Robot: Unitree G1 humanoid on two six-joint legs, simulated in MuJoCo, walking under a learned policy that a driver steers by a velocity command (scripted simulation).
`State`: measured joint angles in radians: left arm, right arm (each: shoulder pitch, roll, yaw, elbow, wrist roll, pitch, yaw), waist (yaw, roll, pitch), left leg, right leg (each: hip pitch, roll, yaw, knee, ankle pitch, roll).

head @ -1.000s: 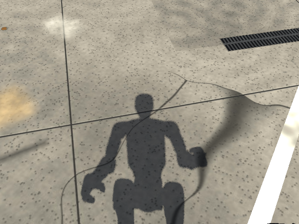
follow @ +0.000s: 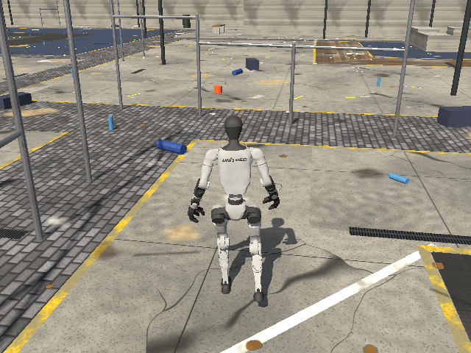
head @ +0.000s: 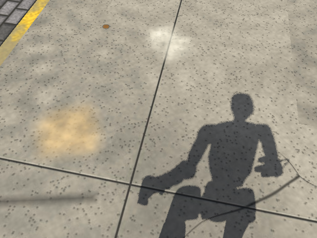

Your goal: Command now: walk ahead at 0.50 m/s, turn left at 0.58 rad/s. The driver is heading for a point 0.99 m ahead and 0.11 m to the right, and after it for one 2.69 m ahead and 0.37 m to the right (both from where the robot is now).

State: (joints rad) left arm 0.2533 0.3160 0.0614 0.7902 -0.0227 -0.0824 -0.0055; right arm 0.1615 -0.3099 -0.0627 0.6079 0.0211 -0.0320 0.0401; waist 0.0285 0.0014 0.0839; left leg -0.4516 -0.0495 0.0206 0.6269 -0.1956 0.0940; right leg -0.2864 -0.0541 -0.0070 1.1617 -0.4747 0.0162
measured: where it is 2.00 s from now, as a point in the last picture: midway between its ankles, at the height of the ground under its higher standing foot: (185, 126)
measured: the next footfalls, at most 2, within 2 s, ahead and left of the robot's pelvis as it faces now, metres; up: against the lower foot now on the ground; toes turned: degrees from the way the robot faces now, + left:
right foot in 0.42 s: +0.42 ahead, -0.11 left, +0.00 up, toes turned +11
left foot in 0.90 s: +0.65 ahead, +0.15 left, +0.00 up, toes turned -1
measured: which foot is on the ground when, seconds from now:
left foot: down 0.00-0.42, up 0.44-0.88, down 0.90-1.00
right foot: up 0.00-0.40, down 0.42-0.90, up 0.92-1.00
